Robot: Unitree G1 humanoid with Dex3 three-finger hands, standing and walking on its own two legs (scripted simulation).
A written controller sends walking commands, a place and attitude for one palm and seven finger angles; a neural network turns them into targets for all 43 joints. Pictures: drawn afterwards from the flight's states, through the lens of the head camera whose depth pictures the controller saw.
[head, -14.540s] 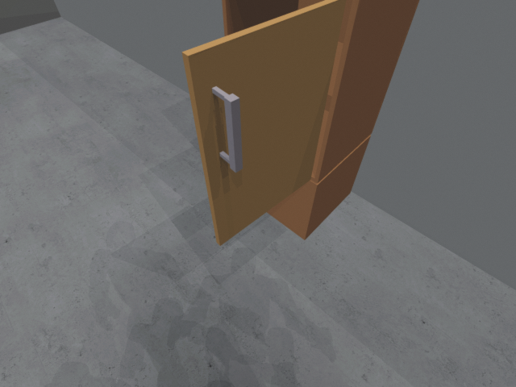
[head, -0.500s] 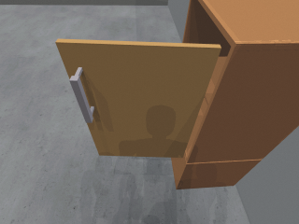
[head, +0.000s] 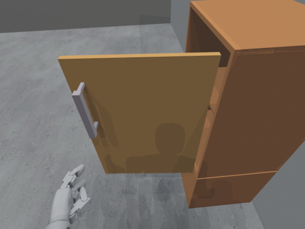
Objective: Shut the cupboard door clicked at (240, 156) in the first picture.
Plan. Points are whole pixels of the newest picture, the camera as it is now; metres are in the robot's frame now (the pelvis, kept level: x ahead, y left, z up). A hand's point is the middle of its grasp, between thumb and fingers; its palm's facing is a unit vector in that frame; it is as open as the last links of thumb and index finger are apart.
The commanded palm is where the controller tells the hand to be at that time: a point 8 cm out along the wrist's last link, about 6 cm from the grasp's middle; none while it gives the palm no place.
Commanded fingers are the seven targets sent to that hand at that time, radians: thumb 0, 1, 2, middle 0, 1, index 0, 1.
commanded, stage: raise the hand and make a fist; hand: left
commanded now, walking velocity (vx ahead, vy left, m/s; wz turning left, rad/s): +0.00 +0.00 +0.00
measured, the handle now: (87, 112) +0.43 +0.20 +0.10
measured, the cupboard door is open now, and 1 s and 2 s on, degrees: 85 85 85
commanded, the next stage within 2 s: bring the fist close to the handle in 1.72 s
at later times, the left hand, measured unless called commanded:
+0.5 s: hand (104, 203) +0.19 +0.12 +0.02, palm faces -0.13 -0.99 -0.07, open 4.8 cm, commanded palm +0.14 +0.20 +0.02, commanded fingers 0.00 0.90 0.90 -0.84 -1.00 -0.84 -1.00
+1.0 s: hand (80, 189) +0.21 +0.17 +0.07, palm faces +0.03 -1.00 -0.08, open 3.1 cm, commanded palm +0.18 +0.22 +0.07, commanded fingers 0.00 0.90 0.90 -1.30 -1.50 -1.30 -1.50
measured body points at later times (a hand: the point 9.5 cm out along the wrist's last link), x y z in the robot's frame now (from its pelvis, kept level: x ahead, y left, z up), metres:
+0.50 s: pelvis -0.01 -0.03 -0.07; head +0.06 -0.03 +0.38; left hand +0.20 +0.18 +0.03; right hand +0.23 -0.21 -0.13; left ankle -0.04 +0.08 -0.72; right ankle +0.04 -0.13 -0.72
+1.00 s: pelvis +0.00 -0.02 -0.03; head +0.02 -0.02 +0.42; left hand +0.20 +0.22 +0.07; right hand +0.19 -0.25 -0.08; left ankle -0.04 +0.08 -0.72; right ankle +0.04 -0.13 -0.72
